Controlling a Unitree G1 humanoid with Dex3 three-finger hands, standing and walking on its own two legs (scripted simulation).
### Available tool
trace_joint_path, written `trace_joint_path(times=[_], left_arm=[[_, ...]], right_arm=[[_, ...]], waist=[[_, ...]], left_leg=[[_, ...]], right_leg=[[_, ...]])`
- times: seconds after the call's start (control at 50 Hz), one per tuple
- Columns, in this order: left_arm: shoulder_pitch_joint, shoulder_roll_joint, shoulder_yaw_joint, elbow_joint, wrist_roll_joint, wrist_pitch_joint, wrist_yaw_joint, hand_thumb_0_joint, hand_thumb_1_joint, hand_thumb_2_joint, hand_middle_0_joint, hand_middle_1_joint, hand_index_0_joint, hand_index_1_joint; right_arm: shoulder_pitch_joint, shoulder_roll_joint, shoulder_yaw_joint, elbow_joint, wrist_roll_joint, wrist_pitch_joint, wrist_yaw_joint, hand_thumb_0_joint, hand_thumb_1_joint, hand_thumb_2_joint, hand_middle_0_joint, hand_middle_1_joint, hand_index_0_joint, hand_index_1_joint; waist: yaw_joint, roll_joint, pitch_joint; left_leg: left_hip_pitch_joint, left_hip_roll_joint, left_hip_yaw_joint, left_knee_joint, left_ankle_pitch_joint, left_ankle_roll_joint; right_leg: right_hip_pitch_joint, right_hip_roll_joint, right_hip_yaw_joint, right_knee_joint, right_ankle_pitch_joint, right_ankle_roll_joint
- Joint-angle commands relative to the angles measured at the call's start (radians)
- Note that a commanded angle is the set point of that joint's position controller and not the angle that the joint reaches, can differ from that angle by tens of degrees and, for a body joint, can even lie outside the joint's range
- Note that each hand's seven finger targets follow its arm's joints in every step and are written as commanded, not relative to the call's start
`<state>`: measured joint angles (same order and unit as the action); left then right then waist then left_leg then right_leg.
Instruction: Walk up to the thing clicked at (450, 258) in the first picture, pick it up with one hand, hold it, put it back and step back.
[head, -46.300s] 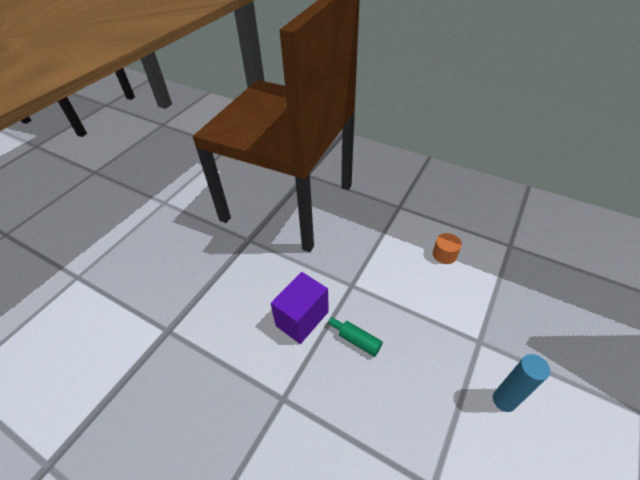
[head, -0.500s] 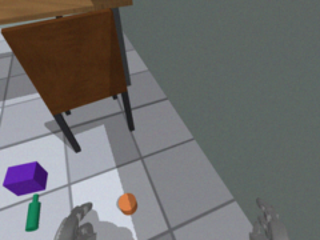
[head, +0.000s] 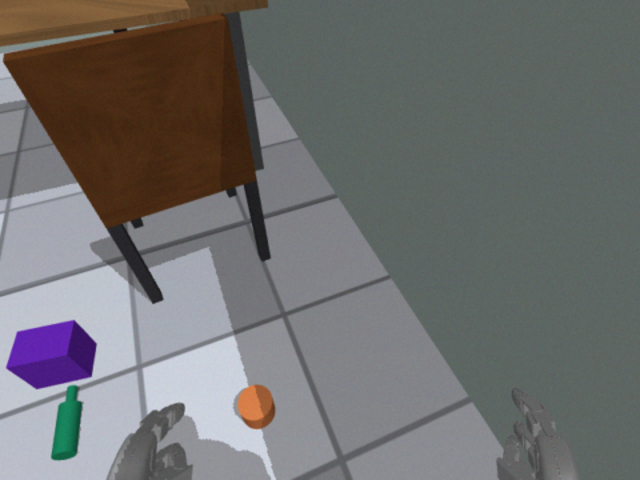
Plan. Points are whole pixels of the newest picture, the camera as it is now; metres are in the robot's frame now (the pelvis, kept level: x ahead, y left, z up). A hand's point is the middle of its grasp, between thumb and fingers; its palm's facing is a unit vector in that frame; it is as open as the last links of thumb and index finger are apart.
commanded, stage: home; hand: left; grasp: from above
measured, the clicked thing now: (256, 406) +0.45 +0.22 -0.68
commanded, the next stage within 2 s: stand in 0.78 s
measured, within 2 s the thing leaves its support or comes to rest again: neither
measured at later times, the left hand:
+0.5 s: hand (190, 466) +0.17 +0.18 -0.05, palm faces +0.04 -0.98 -0.20, open 7.4 cm
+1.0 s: hand (175, 476) +0.17 +0.21 -0.08, palm faces +0.01 -0.95 -0.32, open 7.4 cm
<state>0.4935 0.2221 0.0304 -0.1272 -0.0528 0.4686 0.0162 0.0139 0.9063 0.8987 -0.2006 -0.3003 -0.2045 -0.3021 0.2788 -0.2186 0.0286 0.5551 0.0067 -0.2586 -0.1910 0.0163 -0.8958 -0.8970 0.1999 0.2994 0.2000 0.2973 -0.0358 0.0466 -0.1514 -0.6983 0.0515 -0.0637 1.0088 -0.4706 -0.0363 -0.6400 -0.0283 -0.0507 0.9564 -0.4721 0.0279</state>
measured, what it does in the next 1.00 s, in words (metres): stands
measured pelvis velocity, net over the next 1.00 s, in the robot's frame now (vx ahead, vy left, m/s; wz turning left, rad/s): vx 0.00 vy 0.00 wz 0.01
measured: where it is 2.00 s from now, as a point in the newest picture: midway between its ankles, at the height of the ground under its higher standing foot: outside the picture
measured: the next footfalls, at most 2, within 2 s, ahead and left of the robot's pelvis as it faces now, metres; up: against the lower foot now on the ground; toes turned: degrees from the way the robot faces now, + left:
none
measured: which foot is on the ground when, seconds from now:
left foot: down 0.00-1.00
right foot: down 0.00-1.00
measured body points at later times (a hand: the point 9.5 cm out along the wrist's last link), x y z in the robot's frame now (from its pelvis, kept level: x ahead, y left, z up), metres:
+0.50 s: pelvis +0.01 +0.00 +0.00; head +0.02 +0.00 +0.45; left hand +0.17 +0.23 -0.03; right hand +0.17 -0.25 -0.06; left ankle +0.02 +0.14 -0.68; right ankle +0.00 -0.14 -0.68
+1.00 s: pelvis +0.00 +0.00 +0.01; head +0.03 +0.01 +0.46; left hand +0.16 +0.26 -0.06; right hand +0.15 -0.25 -0.09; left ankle +0.02 +0.14 -0.68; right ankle +0.00 -0.14 -0.68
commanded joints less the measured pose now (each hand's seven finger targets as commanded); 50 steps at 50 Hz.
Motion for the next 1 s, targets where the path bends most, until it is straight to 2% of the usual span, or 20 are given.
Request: trace_joint_path(times=[0.0,0.06,0.14,0.18,0.22,0.28,0.34,0.46,0.52,0.58,0.62,0.68,0.74,0.76,0.84,0.86,0.88,0.9,0.94,0.98], left_arm=[[-0.033,0.111,0.071,-0.21,0.009,-0.053,0.008,0.0,0.9,0.9,-0.2,-0.299,-0.2,-0.299],[-0.01,0.09,0.048,-0.169,0.011,-0.05,0.005,0.0,0.9,0.9,-0.2,-0.299,-0.2,-0.299],[-0.046,0.126,0.08,-0.224,0.01,-0.06,0.01,0.0,0.9,0.899,-0.2,-0.298,-0.2,-0.299],[0.0,0.079,0.04,-0.152,0.007,-0.049,0.003,0.0,0.9,0.899,-0.2,-0.298,-0.2,-0.299],[-0.045,0.124,0.083,-0.233,0.005,-0.057,0.009,0.0,0.9,0.9,-0.2,-0.299,-0.2,-0.299],[-0.006,0.092,0.051,-0.176,0.006,-0.049,0.004,0.0,0.9,0.9,-0.2,-0.299,-0.2,-0.299],[-0.038,0.123,0.079,-0.23,0.006,-0.056,0.009,0.0,0.9,0.9,-0.2,-0.299,-0.2,-0.299],[0.001,0.086,0.053,-0.168,0.008,-0.056,0.007,0.0,0.9,0.9,-0.2,-0.299,-0.2,-0.299],[-0.036,0.116,0.068,-0.212,0.006,-0.059,0.008,0.0,0.9,0.9,-0.2,-0.299,-0.2,-0.299],[-0.017,0.098,0.056,-0.18,0.007,-0.053,0.007,0.0,0.9,0.899,-0.2,-0.299,-0.2,-0.299],[-0.043,0.125,0.079,-0.232,0.008,-0.058,0.013,0.0,0.9,0.9,-0.2,-0.299,-0.2,-0.299],[-0.019,0.096,0.056,-0.2,0.006,-0.052,0.007,0.0,0.9,0.9,-0.2,-0.299,-0.2,-0.299],[-0.06,0.137,0.077,-0.246,0.01,-0.056,0.013,0.0,0.9,0.9,-0.2,-0.299,-0.2,-0.299],[-0.01,0.096,0.051,-0.179,0.009,-0.048,0.011,0.0,0.9,0.9,-0.2,-0.299,-0.2,-0.299],[-0.03,0.118,0.072,-0.226,0.004,-0.053,0.011,0.0,0.9,0.9,-0.2,-0.299,-0.2,-0.299],[-0.312,0.193,0.064,0.125,0.115,-0.268,0.053,0.0,0.9,0.9,-0.2,-0.299,-0.2,-0.299],[-0.212,0.214,0.083,0.321,0.125,-0.334,0.047,0.0,0.9,0.9,-0.2,-0.3,-0.2,-0.301],[-0.198,0.227,0.079,0.364,0.119,-0.368,0.039,0.0,0.9,0.9,-0.2,-0.3,-0.2,-0.301],[-0.233,0.23,0.061,0.452,0.125,-0.409,0.03,0.0,0.9,0.9,-0.2,-0.3,-0.2,-0.301],[-0.268,0.22,0.065,0.541,0.109,-0.413,0.025,0.0,0.9,0.9,-0.2,-0.3,-0.2,-0.301]], right_arm=[[-0.066,-0.121,-0.055,-0.158,-0.002,-0.056,-0.015,0.0,-0.9,-0.9,0.2,0.3,0.2,0.3],[-0.07,-0.118,-0.052,-0.16,-0.002,-0.055,-0.012,0.0,-0.9,-0.9,0.2,0.3,0.2,0.3],[-0.062,-0.118,-0.057,-0.155,-0.003,-0.055,-0.014,0.0,-0.899,-0.9,0.2,0.3,0.2,0.3],[-0.067,-0.118,-0.052,-0.157,-0.004,-0.053,-0.013,0.0,-0.899,-0.9,0.2,0.3,0.2,0.3],[-0.068,-0.12,-0.057,-0.161,-0.003,-0.053,-0.013,0.0,-0.9,-0.9,0.2,0.3,0.2,0.3],[-0.065,-0.121,-0.053,-0.159,-0.002,-0.051,-0.012,0.0,-0.9,-0.9,0.2,0.3,0.2,0.3],[-0.064,-0.122,-0.057,-0.158,-0.002,-0.047,-0.011,0.0,-0.9,-0.9,0.2,0.3,0.2,0.3],[-0.058,-0.119,-0.057,-0.16,-0.004,-0.044,-0.009,0.0,-0.9,-0.9,0.2,0.3,0.2,0.3],[-0.062,-0.121,-0.058,-0.164,-0.001,-0.04,-0.01,0.0,-0.9,-0.9,0.2,0.3,0.2,0.3],[-0.061,-0.118,-0.055,-0.166,-0.002,-0.038,-0.008,0.0,-0.9,-0.9,0.2,0.3,0.2,0.3],[-0.062,-0.115,-0.057,-0.167,-0.002,-0.037,-0.01,0.0,-0.9,-0.9,0.2,0.3,0.2,0.3],[-0.065,-0.121,-0.057,-0.172,-0.002,-0.037,-0.006,0.0,-0.9,-0.9,0.2,0.3,0.2,0.3],[-0.066,-0.121,-0.057,-0.171,0.0,-0.036,-0.009,0.0,-0.9,-0.9,0.2,0.3,0.2,0.3],[-0.061,-0.115,-0.052,-0.166,0.001,-0.035,-0.009,0.0,-0.9,-0.9,0.2,0.3,0.2,0.3],[-0.062,-0.122,-0.057,-0.174,0.001,-0.033,-0.007,0.0,-0.9,-0.9,0.2,0.3,0.2,0.3],[-0.112,-0.24,-0.091,0.077,-0.117,0.074,0.052,0.0,-0.9,-0.9,0.2,0.3,0.2,0.3],[-0.135,-0.25,-0.107,0.09,-0.117,0.117,0.085,0.0,-0.9,-0.9,0.2,0.3,0.2,0.3],[-0.123,-0.253,-0.113,0.057,-0.123,0.139,0.101,0.0,-0.9,-0.9,0.2,0.3,0.2,0.3],[-0.115,-0.232,-0.107,0.109,-0.086,0.153,0.142,0.0,-0.9,-0.9,0.2,0.3,0.2,0.3],[-0.126,-0.221,-0.11,0.141,-0.057,0.165,0.167,0.0,-0.9,-0.9,0.2,0.3,0.2,0.3]], waist=[[0.002,0.007,-0.092],[0.0,0.001,-0.073],[0.004,0.007,-0.082],[-0.007,-0.02,-0.059],[0.002,0.0,-0.093],[-0.004,-0.012,-0.075],[0.002,0.007,-0.098],[-0.008,-0.007,-0.089],[-0.004,0.001,-0.092],[-0.004,-0.001,-0.078],[0.005,0.001,-0.089],[-0.003,0.017,-0.083],[-0.001,0.005,-0.077],[-0.007,-0.02,-0.063],[0.0,0.005,-0.085],[0.072,-0.045,0.137],[0.078,-0.128,0.063],[0.053,-0.125,0.063],[0.055,-0.06,0.001],[0.065,-0.089,0.023]], left_leg=[[0.114,-0.043,0.035,-0.166,0.179,0.039],[0.102,-0.043,0.029,-0.169,0.179,0.038],[0.105,-0.044,0.038,-0.159,0.185,0.038],[0.098,-0.044,0.035,-0.159,0.177,0.041],[0.106,-0.045,0.037,-0.157,0.179,0.04],[0.104,-0.045,0.038,-0.155,0.183,0.042],[0.117,-0.042,0.032,-0.158,0.209,0.039],[0.114,-0.041,0.03,-0.154,0.217,0.039],[0.113,-0.042,0.033,-0.151,0.218,0.041],[0.101,-0.043,0.034,-0.153,0.203,0.041],[0.099,-0.044,0.035,-0.154,0.19,0.039],[0.105,-0.041,0.028,-0.168,0.168,0.039],[0.098,-0.043,0.033,-0.16,0.173,0.04],[0.092,-0.045,0.036,-0.156,0.171,0.043],[0.104,-0.04,0.031,-0.158,0.194,0.04],[0.108,-0.007,-0.012,-0.243,0.386,0.093],[0.162,-0.019,0.024,-0.22,0.372,0.104],[0.193,-0.029,0.015,-0.218,0.347,0.105],[0.275,-0.031,0.013,-0.24,0.352,0.1],[0.297,-0.037,0.021,-0.264,0.304,0.093]], right_leg=[[0.033,0.045,-0.027,-0.162,0.168,-0.022],[0.027,0.046,-0.03,-0.16,0.166,-0.022],[0.034,0.043,-0.025,-0.161,0.173,-0.02],[0.025,0.045,-0.027,-0.166,0.168,-0.017],[0.035,0.043,-0.025,-0.167,0.17,-0.017],[0.029,0.043,-0.022,-0.168,0.177,-0.017],[0.042,0.046,-0.026,-0.156,0.195,-0.02],[0.042,0.046,-0.026,-0.151,0.205,-0.02],[0.04,0.044,-0.025,-0.158,0.208,-0.017],[0.032,0.043,-0.023,-0.16,0.198,-0.018],[0.038,0.043,-0.026,-0.164,0.18,-0.02],[0.031,0.045,-0.027,-0.158,0.163,-0.022],[0.026,0.044,-0.027,-0.163,0.165,-0.021],[0.022,0.043,-0.025,-0.166,0.165,-0.019],[0.032,0.046,-0.03,-0.153,0.183,-0.021],[0.227,-0.028,0.019,-0.174,0.181,-0.045],[0.242,-0.047,0.098,-0.231,0.174,-0.085],[0.204,-0.048,0.126,-0.253,0.185,-0.108],[0.282,-0.068,0.132,-0.228,0.29,-0.096],[0.274,-0.071,0.117,-0.272,0.236,-0.081]])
